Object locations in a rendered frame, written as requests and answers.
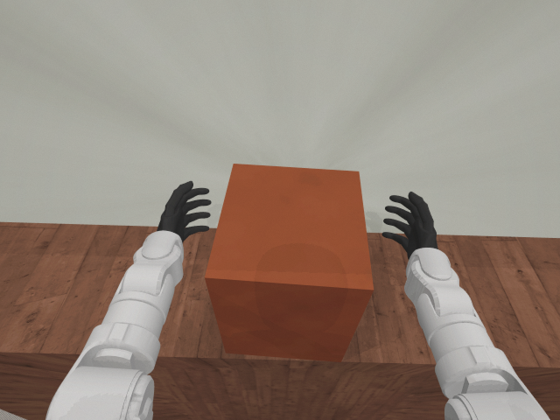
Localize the pedestal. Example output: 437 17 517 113
0 222 560 420

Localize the right robot upper arm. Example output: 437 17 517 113
444 391 547 420

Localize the right robot hand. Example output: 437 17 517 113
382 192 438 259

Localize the robot right forearm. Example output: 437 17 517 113
404 248 550 420

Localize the left robot upper arm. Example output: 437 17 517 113
50 366 154 420

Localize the robot left forearm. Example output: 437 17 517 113
45 231 184 420

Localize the carton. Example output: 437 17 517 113
205 164 374 362

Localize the left robot hand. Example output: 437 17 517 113
157 181 212 243

